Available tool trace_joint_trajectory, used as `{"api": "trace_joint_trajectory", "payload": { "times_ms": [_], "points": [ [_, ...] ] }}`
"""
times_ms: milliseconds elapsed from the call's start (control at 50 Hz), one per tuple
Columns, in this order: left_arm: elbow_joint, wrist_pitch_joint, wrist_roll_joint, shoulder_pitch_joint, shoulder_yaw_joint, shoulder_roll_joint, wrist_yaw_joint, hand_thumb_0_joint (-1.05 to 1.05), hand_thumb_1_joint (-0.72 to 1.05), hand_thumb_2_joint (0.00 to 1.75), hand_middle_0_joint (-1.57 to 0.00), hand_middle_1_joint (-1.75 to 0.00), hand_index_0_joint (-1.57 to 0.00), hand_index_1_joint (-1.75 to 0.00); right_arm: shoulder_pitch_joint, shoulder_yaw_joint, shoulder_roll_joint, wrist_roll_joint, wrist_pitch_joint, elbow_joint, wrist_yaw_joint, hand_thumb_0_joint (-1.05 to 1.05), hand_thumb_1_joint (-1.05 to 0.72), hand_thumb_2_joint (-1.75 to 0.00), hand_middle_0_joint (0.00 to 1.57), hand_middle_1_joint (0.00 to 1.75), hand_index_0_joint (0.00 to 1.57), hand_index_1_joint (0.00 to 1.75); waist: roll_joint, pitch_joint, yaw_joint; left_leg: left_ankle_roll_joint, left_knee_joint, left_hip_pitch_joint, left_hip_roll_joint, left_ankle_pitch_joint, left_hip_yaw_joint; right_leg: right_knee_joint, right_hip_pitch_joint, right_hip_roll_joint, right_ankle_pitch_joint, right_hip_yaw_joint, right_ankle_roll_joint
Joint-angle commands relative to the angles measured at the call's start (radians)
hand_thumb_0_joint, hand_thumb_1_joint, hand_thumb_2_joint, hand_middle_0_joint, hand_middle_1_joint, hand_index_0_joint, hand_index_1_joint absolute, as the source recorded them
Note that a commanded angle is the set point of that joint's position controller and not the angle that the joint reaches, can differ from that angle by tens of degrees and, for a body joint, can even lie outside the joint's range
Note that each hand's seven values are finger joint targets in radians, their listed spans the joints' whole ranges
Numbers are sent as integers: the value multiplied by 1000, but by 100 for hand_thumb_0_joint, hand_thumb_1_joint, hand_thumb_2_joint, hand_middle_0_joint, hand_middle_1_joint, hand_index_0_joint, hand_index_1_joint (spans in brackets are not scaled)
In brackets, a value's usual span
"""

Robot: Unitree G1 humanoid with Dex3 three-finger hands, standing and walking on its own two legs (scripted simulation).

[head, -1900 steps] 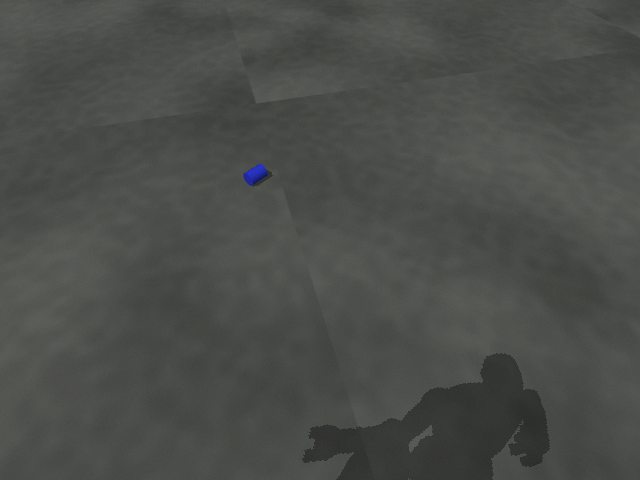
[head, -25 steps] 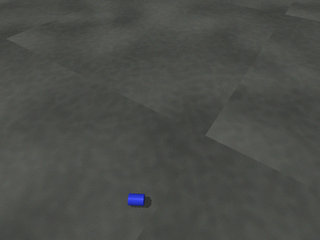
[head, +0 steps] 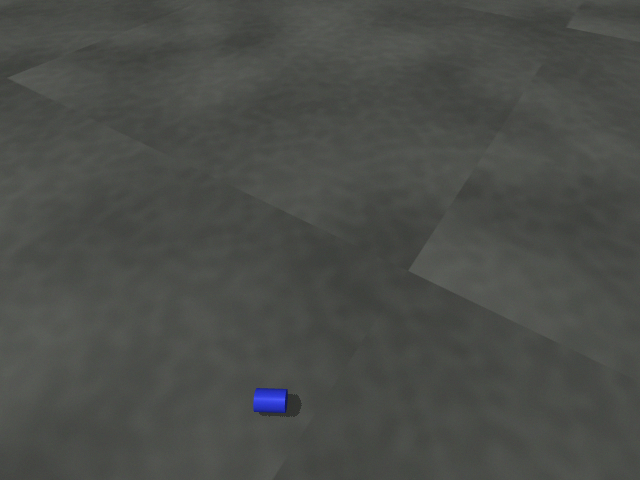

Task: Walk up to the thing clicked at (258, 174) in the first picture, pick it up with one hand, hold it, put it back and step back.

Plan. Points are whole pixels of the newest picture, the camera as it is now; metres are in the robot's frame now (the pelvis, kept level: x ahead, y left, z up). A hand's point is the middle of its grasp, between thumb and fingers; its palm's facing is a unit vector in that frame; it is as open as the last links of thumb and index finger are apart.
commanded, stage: stand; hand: left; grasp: from above
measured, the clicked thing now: (270, 400) +0.48 +0.19 -0.75
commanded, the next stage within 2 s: step back in 0.34 s
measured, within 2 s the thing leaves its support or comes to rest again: neither
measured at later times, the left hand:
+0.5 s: hand out of the picture +0.07 +0.27 -0.16, palm faces +0.01 -0.93 -0.37, open 7.4 cm
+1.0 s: hand out of the picture +0.03 +0.31 -0.18, palm faces -0.10 -0.93 -0.37, open 7.4 cm
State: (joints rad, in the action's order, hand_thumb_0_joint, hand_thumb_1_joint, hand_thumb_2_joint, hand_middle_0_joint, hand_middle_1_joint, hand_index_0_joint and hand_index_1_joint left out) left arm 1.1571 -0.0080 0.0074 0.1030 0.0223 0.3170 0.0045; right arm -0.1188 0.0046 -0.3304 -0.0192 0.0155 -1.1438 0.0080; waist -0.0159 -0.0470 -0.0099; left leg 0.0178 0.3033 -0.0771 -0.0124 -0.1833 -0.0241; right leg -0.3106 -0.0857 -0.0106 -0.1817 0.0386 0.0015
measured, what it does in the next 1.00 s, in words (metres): walks backwards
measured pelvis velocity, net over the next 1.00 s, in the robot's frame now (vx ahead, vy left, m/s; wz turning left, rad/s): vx -0.10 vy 0.06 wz -0.08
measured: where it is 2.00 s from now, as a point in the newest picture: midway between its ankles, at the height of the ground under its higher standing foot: outside the picture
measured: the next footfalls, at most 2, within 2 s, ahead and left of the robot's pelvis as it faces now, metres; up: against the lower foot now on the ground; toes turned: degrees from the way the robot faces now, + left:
right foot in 1.08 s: -0.11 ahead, -0.06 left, +0.00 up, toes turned -2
left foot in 1.44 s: -0.20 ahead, +0.18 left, +0.00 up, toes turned -4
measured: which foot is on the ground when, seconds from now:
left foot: down 0.00-1.00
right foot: down 0.00-0.66, up 0.68-1.00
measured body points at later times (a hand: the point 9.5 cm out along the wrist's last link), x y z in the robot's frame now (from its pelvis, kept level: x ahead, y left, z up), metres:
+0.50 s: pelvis -0.02 +0.01 -0.01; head +0.03 +0.00 +0.44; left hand +0.07 +0.31 -0.14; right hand +0.06 -0.30 -0.14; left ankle -0.02 +0.13 -0.73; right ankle -0.01 -0.12 -0.75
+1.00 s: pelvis -0.10 +0.06 -0.02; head -0.02 +0.07 +0.42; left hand +0.03 +0.36 -0.15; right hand -0.03 -0.25 -0.14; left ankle -0.06 +0.15 -0.75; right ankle -0.14 -0.07 -0.71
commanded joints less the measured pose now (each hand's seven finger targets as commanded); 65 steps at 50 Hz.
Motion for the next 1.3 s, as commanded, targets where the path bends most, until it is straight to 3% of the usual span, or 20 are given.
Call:
{"api": "trace_joint_trajectory", "payload": {
  "times_ms": [0, 300, 320, 400, 440, 480, 580, 620, 640, 660, 680, 780, 900, 1000, 1060, 1080, 1100, 1120, 1180, 1280],
  "points": [
    [-60, -24, 3, -36, 36, 210, 14, 0, 90, 90, -20, -30, -20, -30, 38, 35, -202, 4, 17, 60, 14, 0, -90, -90, 20, 30, 20, 30, 11, 62, 5, -36, -33, -12, -112, 176, -76, 38, 21, -122, 166, -106, 17],
    [-66, -24, 2, -40, 33, 218, 12, 0, 90, 90, -20, -30, -20, -30, 31, 33, -208, 5, 16, 60, 9, 0, -90, -90, 20, 30, 20, 30, 22, 63, 10, -32, -45, -19, -112, 142, -75, 46, 15, -120, 139, -106, 20],
    [-93, -17, -13, -26, 83, 298, 17, 0, 90, 90, -20, -30, -20, -30, 71, 51, -255, 9, -3, 78, 4, 0, -90, -90, 20, 30, 20, 30, 31, -64, 6, -48, 71, -115, -85, 260, -82, -30, -62, -114, 328, -136, 24],
    [-153, -10, -13, 4, 100, 313, 26, 0, 90, 90, -20, -30, -20, -30, 28, 52, -214, 23, -22, 127, 3, 0, -90, -90, 20, 30, 20, 30, 99, 76, 12, -36, 305, -115, -6, 180, -1, -48, -24, -217, 510, -211, 142],
    [-205, -4, 0, -43, 107, 321, 30, 0, 90, 90, -20, -30, -20, -30, -2, 63, -207, 19, -39, 144, 0, 0, -90, -90, 20, 30, 20, 30, 181, 109, 17, -34, 482, -174, 51, -222, 6, -41, -33, -318, 516, -291, 232],
    [-254, 2, 18, -78, 111, 327, 31, 0, 90, 90, -20, -30, -20, -30, -48, 73, -219, 14, -55, 165, -7, 0, -90, -90, 20, 30, 20, 30, 196, 105, 29, -55, 592, -183, 30, -368, -48, -72, -115, -361, 482, -294, 269],
    [-313, 28, 14, -122, 93, 295, 26, 0, 90, 90, -20, -30, -20, -30, -93, 84, -217, 9, -37, 190, -8, 0, -90, -90, 20, 30, 20, 30, 147, 115, 54, -53, 246, -129, 20, -24, 11, -257, -117, -201, 356, -159, 132],
    [-340, 45, -6, -93, 82, 229, 24, 0, 90, 90, -20, -30, -20, -30, -80, 111, -302, -17, -27, 206, 2, 0, -90, -90, 20, 30, 20, 30, -142, 91, 42, -90, 73, -44, -172, 497, -245, -502, -259, 15, 34, -72, 36],
    [-335, 55, -7, -101, 81, 208, 31, 0, 90, 90, -20, -30, -20, -30, -92, 117, -334, -22, -22, 206, 5, 0, -90, -90, 20, 30, 20, 30, -181, 59, 45, -155, 64, 1, -261, 657, -363, -623, -396, 122, -406, -134, 29],
    [-328, 64, -1, -51, 83, 214, 37, 0, 90, 90, -20, -30, -20, -30, -87, 117, -335, -18, -21, 212, 10, 0, -90, -90, 20, 30, 20, 30, -93, 61, 27, -195, 114, -31, -288, 726, -315, -728, -374, 111, -458, -196, 30],
    [-329, 63, 1, -36, 79, 208, 42, 0, 90, 90, -20, -30, -20, -30, -66, 122, -363, -14, -21, 240, 12, 0, -90, -90, 20, 30, 20, 30, -161, 80, 46, -189, 92, -44, -316, 713, -369, -771, -388, 128, -471, -227, 28],
    [-314, 62, -1, 31, 96, 250, 37, 0, 90, 90, -20, -30, -20, -30, 41, 102, -275, -10, -14, 295, 32, 0, -90, -90, 20, 30, 20, 30, -114, 91, -19, -202, 160, 37, -209, 590, -181, -897, -432, 117, -293, -228, 7],
    [-372, 43, 9, -27, 101, 233, 28, 0, 90, 90, -20, -30, -20, -30, -75, 117, -278, 2, -20, 306, 36, 0, -90, -90, 20, 30, 20, 30, -89, 87, 65, -264, 195, 119, -242, 566, -204, -636, -410, 78, -322, -173, -28],
    [-353, 36, 15, 67, 108, 225, 16, 0, 90, 90, -20, -30, -20, -30, -20, 116, -295, 3, -27, 344, 25, 0, -90, -90, 20, 30, 20, 30, -136, 131, 34, -229, 221, 27, -235, 421, -203, -349, -238, 36, -248, -93, 7],
    [-326, 20, 30, 139, 118, 250, 15, 0, 90, 90, -20, -30, -20, -30, 35, 104, -267, 22, -34, 358, 21, 0, -90, -90, 20, 30, 20, 30, -17, 166, -10, -132, 333, -162, -156, 213, -139, -118, -15, -20, 108, -173, 57],
    [-342, 14, 34, 134, 133, 308, 15, 0, 90, 90, -20, -30, -20, -30, 51, 92, -242, 33, -33, 371, 18, 0, -90, -90, 20, 30, 20, 30, 123, 153, -14, -72, 442, -298, -44, 53, -82, -109, 16, -149, 237, -366, 123],
    [-365, 21, 18, 75, 140, 365, 11, 0, 90, 90, -20, -30, -20, -30, 65, 89, -214, 31, -40, 372, 23, 0, -90, -90, 20, 30, 20, 30, 269, 74, -26, -23, 641, -340, 111, -352, -1, -37, -117, -315, 306, -515, 279],
    [-407, 15, 32, 12, 143, 391, 14, 0, 90, 90, -20, -30, -20, -30, 36, 101, -232, 22, -48, 355, 30, 0, -90, -90, 20, 30, 20, 30, 290, 25, -21, -9, 835, -290, 99, -472, -85, -17, -270, -395, 322, -608, 349],
    [-438, 18, 16, -40, 123, 277, 22, 0, 90, 90, -20, -30, -20, -30, -31, 94, -247, 30, -45, 312, 20, 0, -90, -90, 20, 30, 20, 30, 139, 2, 23, -20, 880, -344, 138, -355, -138, -81, -189, -211, 389, -322, 238],
    [-455, 27, 32, 44, 116, 258, 26, 0, 90, 90, -20, -30, -20, -30, -30, 74, -229, 27, -32, 339, 30, 0, -90, -90, 20, 30, 20, 30, 156, 73, -28, 7, 692, -395, 110, -344, -72, -149, 21, -168, 413, -263, 212]
  ]
}}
